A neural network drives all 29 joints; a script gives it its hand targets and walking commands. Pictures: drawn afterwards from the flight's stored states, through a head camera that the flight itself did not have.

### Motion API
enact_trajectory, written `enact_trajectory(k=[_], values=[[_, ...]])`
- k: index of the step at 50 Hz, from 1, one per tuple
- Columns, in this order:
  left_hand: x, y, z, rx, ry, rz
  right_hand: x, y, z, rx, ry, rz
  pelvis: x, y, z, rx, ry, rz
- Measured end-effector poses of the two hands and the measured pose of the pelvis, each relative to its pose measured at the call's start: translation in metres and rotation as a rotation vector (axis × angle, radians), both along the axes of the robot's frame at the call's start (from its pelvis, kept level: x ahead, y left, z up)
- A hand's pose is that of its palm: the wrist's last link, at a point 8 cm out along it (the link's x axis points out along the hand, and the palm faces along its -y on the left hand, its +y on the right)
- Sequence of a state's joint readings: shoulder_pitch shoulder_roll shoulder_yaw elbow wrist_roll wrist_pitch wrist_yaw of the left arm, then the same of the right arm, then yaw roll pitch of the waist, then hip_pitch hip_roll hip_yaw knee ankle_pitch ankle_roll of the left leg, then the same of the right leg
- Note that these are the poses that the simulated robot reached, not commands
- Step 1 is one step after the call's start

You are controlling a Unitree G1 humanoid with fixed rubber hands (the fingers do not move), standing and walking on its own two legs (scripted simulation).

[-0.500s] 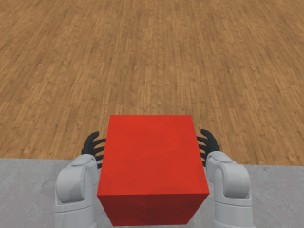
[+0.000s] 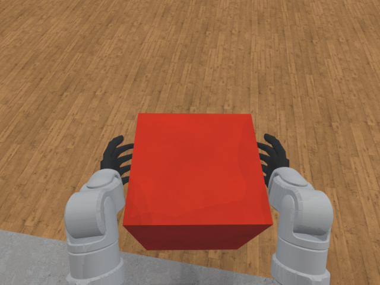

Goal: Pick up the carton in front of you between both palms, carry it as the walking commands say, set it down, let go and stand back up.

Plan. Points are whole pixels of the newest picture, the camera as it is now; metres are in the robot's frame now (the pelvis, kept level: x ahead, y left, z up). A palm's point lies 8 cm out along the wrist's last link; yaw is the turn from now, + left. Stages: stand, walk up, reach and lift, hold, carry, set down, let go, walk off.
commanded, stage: carry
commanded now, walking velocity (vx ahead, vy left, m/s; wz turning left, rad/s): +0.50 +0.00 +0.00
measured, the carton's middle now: (193, 189) +0.30 +0.01 +0.05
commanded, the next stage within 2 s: none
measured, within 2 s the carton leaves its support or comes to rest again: neither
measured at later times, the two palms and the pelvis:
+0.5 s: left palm (145, 47) +0.73 +0.15 +0.13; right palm (246, 52) +0.70 -0.15 +0.13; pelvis +0.32 +0.04 +0.00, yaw -3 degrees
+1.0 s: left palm out of the picture +1.04 +0.18 +0.19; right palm out of the picture +1.07 -0.12 +0.20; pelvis +0.66 -0.01 +0.05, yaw -1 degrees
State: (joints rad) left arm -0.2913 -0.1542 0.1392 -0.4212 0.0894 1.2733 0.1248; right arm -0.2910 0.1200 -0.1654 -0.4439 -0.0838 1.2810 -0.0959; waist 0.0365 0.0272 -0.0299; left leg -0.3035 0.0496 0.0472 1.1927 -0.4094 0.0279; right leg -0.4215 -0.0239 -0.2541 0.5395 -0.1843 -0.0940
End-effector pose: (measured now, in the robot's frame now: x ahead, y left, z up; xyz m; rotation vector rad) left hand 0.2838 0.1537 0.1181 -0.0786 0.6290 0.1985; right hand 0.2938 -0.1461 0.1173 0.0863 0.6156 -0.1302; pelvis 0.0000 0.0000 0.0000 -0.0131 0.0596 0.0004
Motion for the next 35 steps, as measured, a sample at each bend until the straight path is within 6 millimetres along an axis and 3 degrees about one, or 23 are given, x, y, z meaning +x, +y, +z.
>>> enact_trajectory(k=[5, 12, 16, 19, 21, 27, 35], values=[[0.073, 0.000, 0.029, 0.016, -0.024, 0.014, 0.080, 0.000, 0.027, 0.010, -0.025, 0.019, 0.056, -0.007, 0.016, 0.024, 0.011, -0.008], [0.207, -0.004, 0.056, 0.061, -0.025, -0.066, 0.199, -0.005, 0.054, -0.054, -0.029, 0.009, 0.149, 0.001, 0.017, 0.025, 0.021, -0.031], [0.288, -0.001, 0.050, 0.072, 0.010, -0.108, 0.273, -0.002, 0.053, -0.083, 0.007, -0.002, 0.212, 0.013, 0.005, 0.015, 0.015, -0.045], [0.352, 0.002, 0.037, 0.067, 0.030, -0.149, 0.329, 0.002, 0.046, -0.109, 0.032, -0.024, 0.260, 0.024, -0.011, 0.017, 0.002, -0.060], [0.389, 0.002, 0.025, 0.054, 0.070, -0.172, 0.359, 0.002, 0.036, -0.122, 0.074, -0.039, 0.282, 0.030, -0.012, 0.023, 0.006, -0.055], [0.477, -0.004, 0.010, 0.022, 0.160, -0.180, 0.432, -0.002, 0.015, -0.085, 0.165, -0.093, 0.343, 0.040, 0.008, 0.005, 0.033, -0.055], [0.585, -0.010, 0.029, -0.025, 0.038, -0.130, 0.544, -0.010, 0.034, -0.030, 0.039, -0.129, 0.450, 0.029, 0.017, -0.005, 0.059, -0.040]])
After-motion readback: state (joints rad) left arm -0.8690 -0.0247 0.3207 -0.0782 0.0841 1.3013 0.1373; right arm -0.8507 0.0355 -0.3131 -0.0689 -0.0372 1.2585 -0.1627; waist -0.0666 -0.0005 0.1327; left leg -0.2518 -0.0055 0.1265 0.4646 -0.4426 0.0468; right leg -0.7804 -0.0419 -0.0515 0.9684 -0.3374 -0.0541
